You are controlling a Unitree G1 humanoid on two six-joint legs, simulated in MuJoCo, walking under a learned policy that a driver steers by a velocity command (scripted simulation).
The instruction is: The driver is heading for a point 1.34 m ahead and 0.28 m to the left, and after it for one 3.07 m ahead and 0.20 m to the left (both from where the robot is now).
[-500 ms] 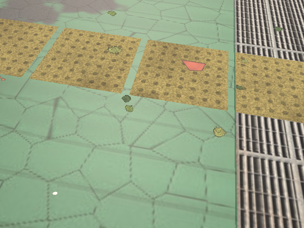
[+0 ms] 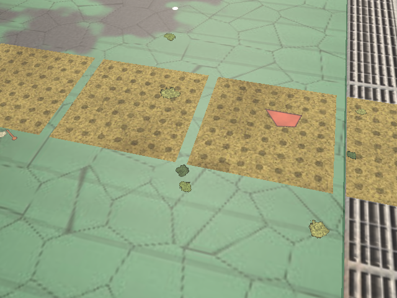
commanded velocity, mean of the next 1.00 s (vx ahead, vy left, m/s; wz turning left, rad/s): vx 0.44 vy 0.00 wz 0.40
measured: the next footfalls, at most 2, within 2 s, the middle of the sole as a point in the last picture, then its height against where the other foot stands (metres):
left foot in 0.32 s outside the picture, level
right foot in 0.84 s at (196, 250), level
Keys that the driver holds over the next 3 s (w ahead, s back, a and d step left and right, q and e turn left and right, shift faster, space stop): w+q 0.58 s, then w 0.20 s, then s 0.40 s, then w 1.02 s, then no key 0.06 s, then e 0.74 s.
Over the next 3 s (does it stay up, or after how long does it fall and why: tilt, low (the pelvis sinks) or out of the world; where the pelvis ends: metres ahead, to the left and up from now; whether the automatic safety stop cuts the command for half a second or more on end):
stays up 0.98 0.22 0.00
